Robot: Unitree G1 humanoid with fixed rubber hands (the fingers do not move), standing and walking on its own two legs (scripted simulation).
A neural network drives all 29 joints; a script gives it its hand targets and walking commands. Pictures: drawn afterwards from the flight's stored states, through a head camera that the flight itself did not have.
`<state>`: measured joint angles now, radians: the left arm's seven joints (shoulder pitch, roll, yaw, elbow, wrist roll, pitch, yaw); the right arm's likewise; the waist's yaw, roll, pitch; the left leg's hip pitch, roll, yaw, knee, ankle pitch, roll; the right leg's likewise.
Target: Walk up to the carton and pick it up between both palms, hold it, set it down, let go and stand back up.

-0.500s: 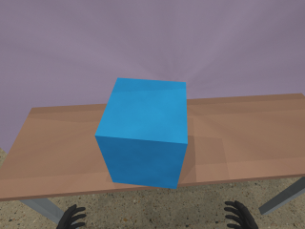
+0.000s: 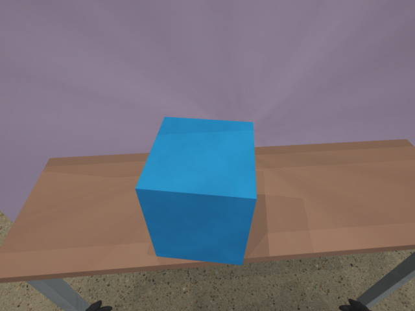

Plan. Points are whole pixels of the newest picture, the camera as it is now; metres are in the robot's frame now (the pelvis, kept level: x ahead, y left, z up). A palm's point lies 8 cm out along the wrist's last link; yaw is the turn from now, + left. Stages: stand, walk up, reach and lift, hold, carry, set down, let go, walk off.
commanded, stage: stand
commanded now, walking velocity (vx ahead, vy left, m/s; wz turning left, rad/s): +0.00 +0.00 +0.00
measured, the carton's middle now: (203, 191) +0.39 +0.02 +0.03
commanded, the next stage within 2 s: none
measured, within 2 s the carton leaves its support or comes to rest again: neither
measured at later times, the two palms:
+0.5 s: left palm out of the picture +0.08 +0.27 -0.12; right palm out of the picture +0.08 -0.30 -0.09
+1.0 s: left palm out of the picture +0.05 +0.27 -0.12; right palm out of the picture +0.05 -0.30 -0.10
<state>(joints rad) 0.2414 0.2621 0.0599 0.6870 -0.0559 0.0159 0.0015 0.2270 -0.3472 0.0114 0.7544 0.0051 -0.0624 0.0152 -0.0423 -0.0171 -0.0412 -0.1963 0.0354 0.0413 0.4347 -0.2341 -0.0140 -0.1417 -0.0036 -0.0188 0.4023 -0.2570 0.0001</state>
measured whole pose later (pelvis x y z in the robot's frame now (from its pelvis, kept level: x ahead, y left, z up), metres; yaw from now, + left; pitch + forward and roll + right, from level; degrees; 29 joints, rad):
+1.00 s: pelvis -0.02 +0.00 +0.00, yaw +0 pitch -2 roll -1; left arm 0.24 0.28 0.06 0.96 -0.06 0.00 0.00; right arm 0.23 -0.37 0.01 0.89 0.01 -0.04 0.01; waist -0.04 0.00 -0.02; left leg -0.20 0.04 0.04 0.44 -0.21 -0.01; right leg -0.14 0.00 -0.02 0.40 -0.23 0.00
